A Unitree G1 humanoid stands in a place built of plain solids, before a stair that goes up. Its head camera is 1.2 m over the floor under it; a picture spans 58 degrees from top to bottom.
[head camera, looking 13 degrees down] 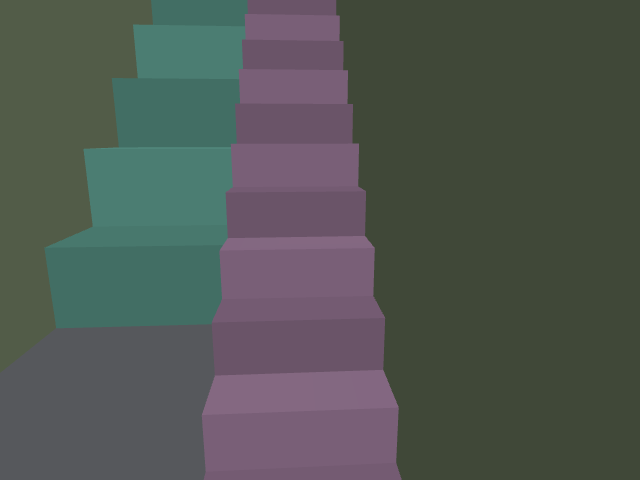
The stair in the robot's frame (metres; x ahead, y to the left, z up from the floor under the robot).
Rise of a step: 0.20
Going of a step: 0.23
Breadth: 0.60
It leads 4 degrees to the left of straight ahead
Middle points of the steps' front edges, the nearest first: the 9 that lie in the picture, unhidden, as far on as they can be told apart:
1.17 0.06 0.39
1.40 0.07 0.59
1.62 0.09 0.79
1.85 0.10 0.98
2.08 0.11 1.18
2.31 0.13 1.38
2.53 0.14 1.58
2.76 0.16 1.77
2.99 0.17 1.97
